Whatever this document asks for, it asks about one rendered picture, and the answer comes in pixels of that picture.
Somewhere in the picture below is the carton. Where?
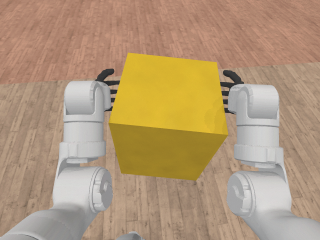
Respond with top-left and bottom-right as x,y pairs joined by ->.
108,52 -> 228,181

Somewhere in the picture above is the left robot hand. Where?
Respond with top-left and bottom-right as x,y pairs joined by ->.
95,68 -> 120,112

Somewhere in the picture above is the robot right forearm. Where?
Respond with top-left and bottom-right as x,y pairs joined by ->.
228,83 -> 292,206

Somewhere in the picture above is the robot left forearm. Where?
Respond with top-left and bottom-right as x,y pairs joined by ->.
52,80 -> 112,203

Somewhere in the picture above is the robot right upper arm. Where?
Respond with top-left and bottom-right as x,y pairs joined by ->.
226,170 -> 320,240

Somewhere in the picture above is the left robot shin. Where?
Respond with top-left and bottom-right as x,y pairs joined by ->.
129,231 -> 141,237

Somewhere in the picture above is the robot left upper arm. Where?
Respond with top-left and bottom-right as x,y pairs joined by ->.
0,166 -> 113,240

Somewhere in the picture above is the right robot hand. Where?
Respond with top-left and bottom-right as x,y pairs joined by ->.
220,70 -> 244,115

